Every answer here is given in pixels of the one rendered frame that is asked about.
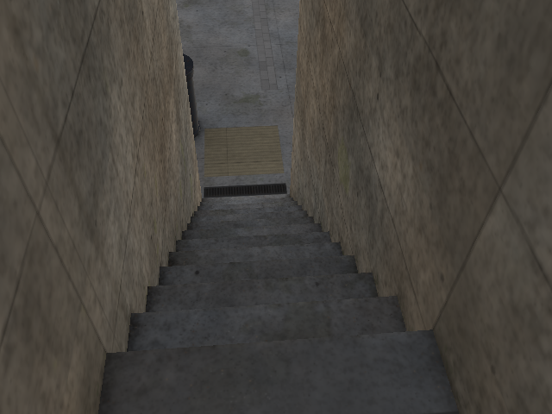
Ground stairs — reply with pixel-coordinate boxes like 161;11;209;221
127;194;406;352

